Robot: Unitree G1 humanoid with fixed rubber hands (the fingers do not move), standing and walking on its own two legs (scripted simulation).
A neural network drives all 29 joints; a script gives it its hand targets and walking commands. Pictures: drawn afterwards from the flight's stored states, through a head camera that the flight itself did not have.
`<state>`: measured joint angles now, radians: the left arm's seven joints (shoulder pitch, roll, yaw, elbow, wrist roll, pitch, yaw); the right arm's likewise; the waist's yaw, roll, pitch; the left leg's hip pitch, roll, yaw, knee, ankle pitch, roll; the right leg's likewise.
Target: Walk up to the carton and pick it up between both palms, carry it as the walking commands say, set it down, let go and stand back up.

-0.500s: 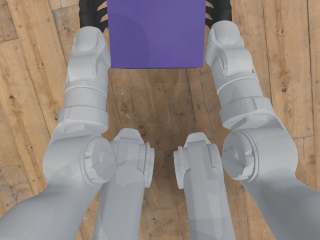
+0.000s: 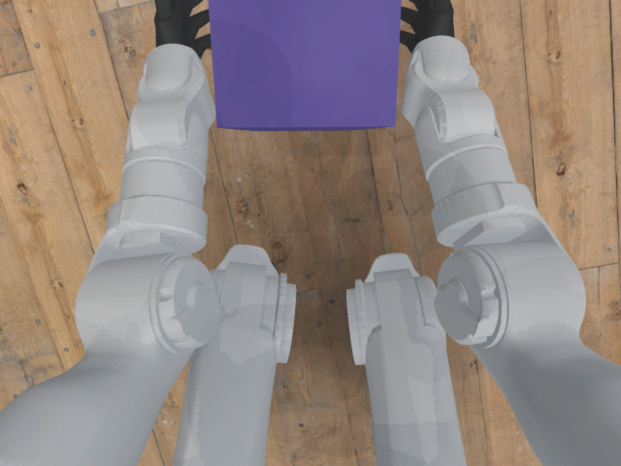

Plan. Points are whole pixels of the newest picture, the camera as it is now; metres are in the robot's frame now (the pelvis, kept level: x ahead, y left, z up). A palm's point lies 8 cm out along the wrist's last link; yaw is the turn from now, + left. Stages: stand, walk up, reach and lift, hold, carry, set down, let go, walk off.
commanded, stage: set down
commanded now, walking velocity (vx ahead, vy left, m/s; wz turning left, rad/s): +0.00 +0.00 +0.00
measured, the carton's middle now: (303, 47) +0.54 +0.04 -0.24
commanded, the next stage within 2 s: none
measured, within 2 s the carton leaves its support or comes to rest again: rests again in 0.08 s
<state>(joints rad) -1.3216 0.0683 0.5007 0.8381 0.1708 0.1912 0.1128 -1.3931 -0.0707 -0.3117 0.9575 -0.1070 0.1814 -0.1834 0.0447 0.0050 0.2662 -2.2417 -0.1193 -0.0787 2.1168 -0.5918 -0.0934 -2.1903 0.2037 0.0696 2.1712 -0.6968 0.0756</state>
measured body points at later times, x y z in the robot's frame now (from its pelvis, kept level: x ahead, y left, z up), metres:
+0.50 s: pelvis +0.00 +0.00 -0.01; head +0.37 +0.00 +0.25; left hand +0.53 +0.17 -0.19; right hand +0.55 -0.08 -0.19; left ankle +0.10 +0.13 -0.36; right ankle +0.08 -0.12 -0.36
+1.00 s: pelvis +0.00 +0.00 -0.01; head +0.37 +0.00 +0.24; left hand +0.53 +0.17 -0.19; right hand +0.55 -0.08 -0.20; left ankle +0.10 +0.13 -0.36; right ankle +0.08 -0.12 -0.36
